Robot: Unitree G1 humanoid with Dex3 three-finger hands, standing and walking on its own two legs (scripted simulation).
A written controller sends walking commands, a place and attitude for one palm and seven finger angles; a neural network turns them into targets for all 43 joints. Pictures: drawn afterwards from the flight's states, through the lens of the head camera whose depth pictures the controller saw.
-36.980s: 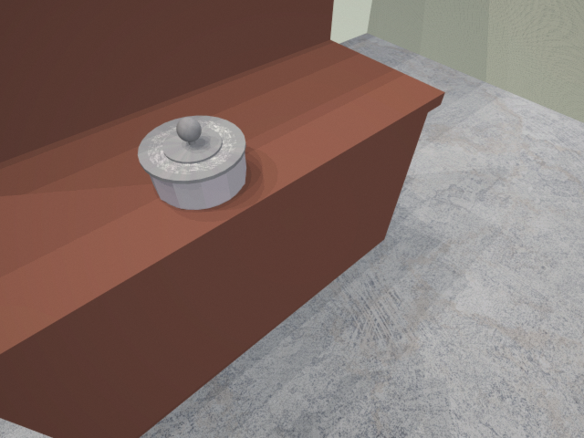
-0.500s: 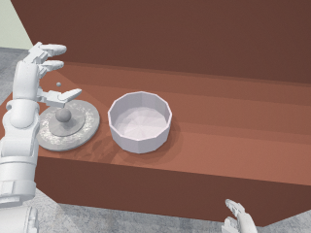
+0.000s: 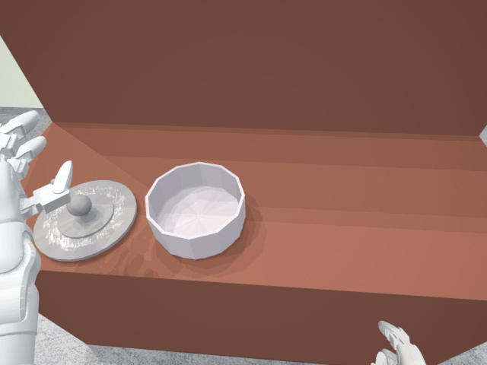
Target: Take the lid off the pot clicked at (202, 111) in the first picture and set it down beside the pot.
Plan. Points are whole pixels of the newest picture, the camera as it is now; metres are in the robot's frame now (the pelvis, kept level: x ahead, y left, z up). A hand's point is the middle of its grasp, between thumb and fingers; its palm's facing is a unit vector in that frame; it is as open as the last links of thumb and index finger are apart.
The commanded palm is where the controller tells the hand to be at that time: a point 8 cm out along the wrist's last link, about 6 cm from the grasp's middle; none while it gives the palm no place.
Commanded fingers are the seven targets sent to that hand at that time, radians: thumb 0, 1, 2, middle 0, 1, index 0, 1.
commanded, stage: draw the hand back to the body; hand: left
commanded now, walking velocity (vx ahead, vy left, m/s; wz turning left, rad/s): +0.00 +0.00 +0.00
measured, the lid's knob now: (79, 205) +0.40 +0.38 +0.00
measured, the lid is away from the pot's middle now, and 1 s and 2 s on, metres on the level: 0.24 0.24 0.24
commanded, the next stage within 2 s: step back with the hand held close in 1.08 s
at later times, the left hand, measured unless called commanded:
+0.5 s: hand (46, 229) +0.23 +0.27 +0.17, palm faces +0.46 -0.84 -0.28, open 7.5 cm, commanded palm +0.17 +0.30 +0.18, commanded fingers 0.00 0.90 0.90 -0.20 -0.30 -0.20 -0.30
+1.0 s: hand (30, 287) +0.17 +0.26 +0.16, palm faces +0.40 -0.85 -0.35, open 7.4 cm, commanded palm +0.11 +0.30 +0.17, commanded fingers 0.00 0.90 0.90 -0.20 -0.30 -0.20 -0.30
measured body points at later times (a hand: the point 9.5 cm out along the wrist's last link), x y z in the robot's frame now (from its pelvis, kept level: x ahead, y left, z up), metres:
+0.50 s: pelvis -0.01 +0.00 +0.00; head -0.02 -0.01 +0.45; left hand +0.20 +0.31 +0.19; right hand +0.19 -0.22 -0.08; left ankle -0.01 +0.13 -0.74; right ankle -0.04 -0.12 -0.74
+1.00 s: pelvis -0.01 +0.02 +0.00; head -0.03 +0.01 +0.45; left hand +0.14 +0.30 +0.18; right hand +0.19 -0.19 -0.08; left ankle -0.01 +0.13 -0.74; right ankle -0.04 -0.12 -0.74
